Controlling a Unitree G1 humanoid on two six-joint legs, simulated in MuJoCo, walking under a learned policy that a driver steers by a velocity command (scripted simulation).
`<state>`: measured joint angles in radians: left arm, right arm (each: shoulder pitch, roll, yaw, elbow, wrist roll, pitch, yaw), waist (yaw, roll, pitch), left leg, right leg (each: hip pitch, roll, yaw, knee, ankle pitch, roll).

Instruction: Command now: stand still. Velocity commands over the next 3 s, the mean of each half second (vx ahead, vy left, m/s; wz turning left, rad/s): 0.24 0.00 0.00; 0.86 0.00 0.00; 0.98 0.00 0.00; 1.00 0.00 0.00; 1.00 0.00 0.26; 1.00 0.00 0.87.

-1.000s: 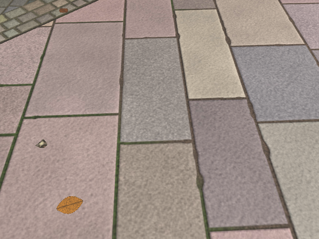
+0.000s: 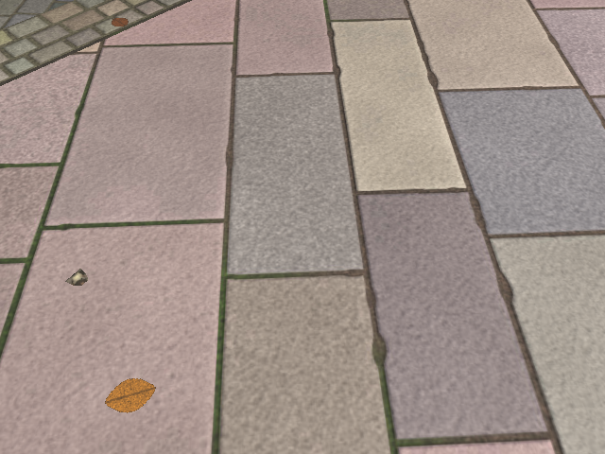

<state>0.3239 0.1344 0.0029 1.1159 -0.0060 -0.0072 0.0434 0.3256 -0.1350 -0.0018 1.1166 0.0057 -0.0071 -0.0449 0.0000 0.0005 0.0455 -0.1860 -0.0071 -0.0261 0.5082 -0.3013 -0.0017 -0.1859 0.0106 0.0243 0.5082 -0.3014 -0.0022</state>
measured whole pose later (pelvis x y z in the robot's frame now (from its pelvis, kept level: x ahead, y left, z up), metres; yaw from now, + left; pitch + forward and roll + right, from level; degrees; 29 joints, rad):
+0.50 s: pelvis +0.03 +0.02 -0.01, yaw +0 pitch +2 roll +0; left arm 0.42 0.19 0.05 1.04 0.00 -0.06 0.01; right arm 0.37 -0.16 -0.02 1.01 -0.01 -0.11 0.00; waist 0.00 -0.04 -0.04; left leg -0.24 -0.02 0.05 0.55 -0.37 0.08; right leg -0.25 -0.02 0.04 0.61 -0.42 -0.05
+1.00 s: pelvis +0.36 -0.04 -0.02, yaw +0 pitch +2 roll -1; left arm 0.15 0.23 0.06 0.89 0.04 -0.09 -0.03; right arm 0.41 -0.20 -0.04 0.99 0.00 -0.12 0.01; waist -0.03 0.02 0.04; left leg -0.26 0.04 -0.05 1.28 -0.28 0.12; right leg -0.43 0.05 -0.14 0.62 -0.22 -0.10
